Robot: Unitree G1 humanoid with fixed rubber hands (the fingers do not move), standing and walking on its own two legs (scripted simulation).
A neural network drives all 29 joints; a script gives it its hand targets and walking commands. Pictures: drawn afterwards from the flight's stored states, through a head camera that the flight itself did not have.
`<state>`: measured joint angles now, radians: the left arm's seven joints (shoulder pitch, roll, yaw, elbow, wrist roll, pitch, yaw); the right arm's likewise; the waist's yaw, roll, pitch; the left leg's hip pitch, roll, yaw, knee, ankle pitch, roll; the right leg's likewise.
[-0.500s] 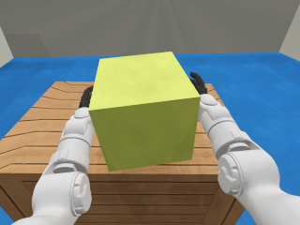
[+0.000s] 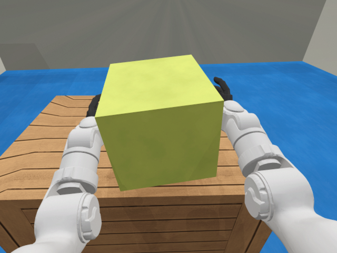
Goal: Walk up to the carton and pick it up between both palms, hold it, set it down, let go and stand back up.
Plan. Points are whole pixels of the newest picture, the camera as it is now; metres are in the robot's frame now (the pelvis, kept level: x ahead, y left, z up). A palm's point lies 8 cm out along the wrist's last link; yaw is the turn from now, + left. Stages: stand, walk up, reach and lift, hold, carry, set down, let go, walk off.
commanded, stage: reach and lift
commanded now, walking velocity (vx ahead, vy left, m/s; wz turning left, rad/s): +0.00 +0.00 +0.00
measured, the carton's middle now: (159, 116) +0.41 +0.01 +0.20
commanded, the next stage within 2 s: hold in 0.68 s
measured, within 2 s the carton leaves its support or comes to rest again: neither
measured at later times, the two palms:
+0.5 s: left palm (92, 116) +0.39 +0.17 +0.21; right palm (224, 100) +0.39 -0.14 +0.25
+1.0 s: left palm (89, 113) +0.37 +0.17 +0.23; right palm (228, 96) +0.37 -0.14 +0.27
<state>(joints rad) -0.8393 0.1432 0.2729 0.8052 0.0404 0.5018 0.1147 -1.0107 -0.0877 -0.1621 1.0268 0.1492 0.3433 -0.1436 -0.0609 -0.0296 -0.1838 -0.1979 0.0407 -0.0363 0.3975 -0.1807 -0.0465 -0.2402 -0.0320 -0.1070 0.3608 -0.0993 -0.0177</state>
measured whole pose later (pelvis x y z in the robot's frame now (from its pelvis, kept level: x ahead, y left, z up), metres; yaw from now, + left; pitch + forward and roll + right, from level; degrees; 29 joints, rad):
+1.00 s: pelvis +0.00 +0.00 +0.00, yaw +0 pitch -2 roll +0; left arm -0.83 0.15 0.27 0.55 0.04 0.74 0.10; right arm -1.02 -0.11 -0.13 0.83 0.27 0.53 -0.20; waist -0.07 -0.02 -0.18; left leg -0.19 0.04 -0.04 0.40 -0.18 -0.05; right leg -0.23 -0.03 -0.11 0.36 -0.10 -0.02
